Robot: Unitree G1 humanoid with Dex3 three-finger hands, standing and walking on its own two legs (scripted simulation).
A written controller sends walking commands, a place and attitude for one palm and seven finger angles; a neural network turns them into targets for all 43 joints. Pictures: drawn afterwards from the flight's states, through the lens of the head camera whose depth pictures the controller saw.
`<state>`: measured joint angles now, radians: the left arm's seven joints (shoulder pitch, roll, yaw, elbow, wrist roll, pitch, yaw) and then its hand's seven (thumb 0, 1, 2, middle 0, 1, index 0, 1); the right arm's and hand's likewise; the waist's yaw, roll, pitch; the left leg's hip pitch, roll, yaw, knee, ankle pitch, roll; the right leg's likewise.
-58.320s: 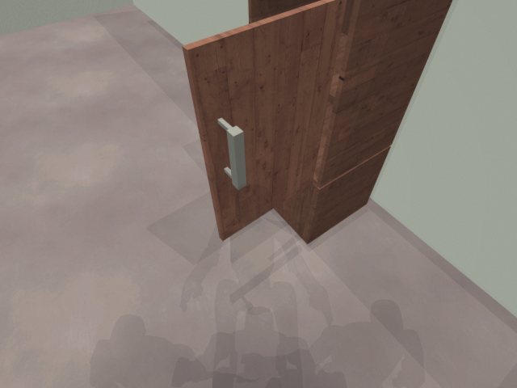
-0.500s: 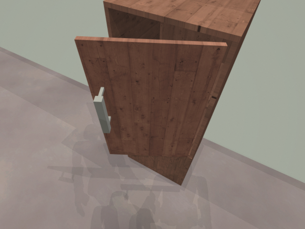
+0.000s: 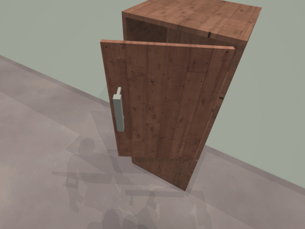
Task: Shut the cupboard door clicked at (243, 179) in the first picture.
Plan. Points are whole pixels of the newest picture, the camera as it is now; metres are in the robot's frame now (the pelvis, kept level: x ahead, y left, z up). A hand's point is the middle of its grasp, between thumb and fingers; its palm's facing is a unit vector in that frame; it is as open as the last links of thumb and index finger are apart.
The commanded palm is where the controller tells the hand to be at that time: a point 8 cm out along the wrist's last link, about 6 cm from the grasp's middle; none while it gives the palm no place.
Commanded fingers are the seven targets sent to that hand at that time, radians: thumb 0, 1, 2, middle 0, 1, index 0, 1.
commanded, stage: look again from close up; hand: left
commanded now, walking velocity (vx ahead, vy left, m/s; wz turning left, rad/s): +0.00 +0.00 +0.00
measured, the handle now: (120, 109) +0.50 +0.15 +0.01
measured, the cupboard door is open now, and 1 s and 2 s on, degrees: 27 27 27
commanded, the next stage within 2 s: shuffle to correct the standing spot in 0.02 s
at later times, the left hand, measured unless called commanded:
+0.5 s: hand out of the picture -0.07 +0.17 -0.17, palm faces +0.02 -0.99 -0.17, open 7.4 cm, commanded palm none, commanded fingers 0.00 0.90 0.90 -0.20 -0.30 -0.20 -0.30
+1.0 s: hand out of the picture +0.11 +0.18 -0.17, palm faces -0.02 -0.98 -0.18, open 7.3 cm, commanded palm none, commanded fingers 0.00 0.90 0.90 -0.20 -0.30 -0.20 -0.30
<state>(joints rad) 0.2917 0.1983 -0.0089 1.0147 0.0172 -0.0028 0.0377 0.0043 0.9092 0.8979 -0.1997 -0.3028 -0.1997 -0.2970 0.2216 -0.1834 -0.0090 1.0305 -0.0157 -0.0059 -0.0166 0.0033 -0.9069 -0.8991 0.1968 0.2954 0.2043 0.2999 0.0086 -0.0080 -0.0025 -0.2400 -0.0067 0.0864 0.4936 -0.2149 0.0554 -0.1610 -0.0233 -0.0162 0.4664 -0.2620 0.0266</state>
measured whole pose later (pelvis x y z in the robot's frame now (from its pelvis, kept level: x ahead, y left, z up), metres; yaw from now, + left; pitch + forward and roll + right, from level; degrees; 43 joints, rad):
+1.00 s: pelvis +0.05 -0.01 +0.01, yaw -1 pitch +1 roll -2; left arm 0.21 0.21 0.07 1.00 0.03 0.06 -0.01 0.02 0.93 0.90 -0.20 -0.30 -0.20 -0.30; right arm 0.39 -0.09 -0.03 1.11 -0.04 -0.03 -0.05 0.00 -0.91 -0.90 0.20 0.30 0.21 0.30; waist -0.04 -0.01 0.05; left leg -0.15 0.07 0.14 0.41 -0.28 0.02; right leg -0.49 -0.10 -0.05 0.79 -0.25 0.04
